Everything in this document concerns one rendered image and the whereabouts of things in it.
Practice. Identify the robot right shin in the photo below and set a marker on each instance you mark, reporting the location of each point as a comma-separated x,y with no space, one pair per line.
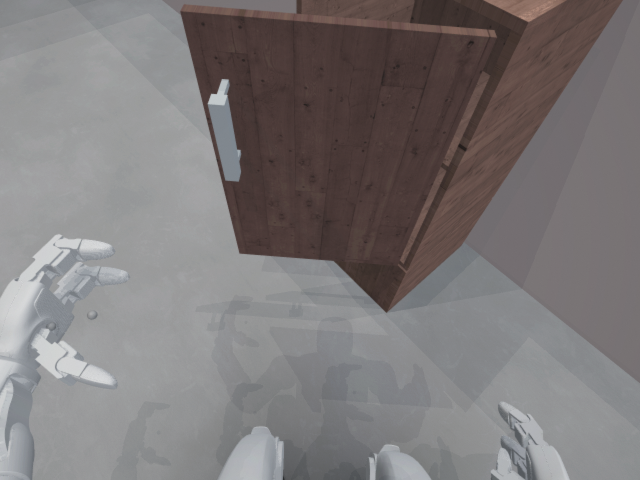
390,448

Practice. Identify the right robot thigh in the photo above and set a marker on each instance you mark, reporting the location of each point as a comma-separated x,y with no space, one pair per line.
391,465

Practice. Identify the cupboard door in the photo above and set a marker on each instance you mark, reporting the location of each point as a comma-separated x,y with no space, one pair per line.
343,124

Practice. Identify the left robot forearm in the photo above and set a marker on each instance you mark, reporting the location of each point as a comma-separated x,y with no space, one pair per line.
18,380

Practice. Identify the robot right hand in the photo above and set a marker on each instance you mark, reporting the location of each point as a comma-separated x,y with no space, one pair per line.
538,462

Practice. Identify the robot left hand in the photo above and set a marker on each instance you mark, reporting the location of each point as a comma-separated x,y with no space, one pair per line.
27,306

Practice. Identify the handle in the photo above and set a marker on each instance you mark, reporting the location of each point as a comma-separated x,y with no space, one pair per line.
224,133

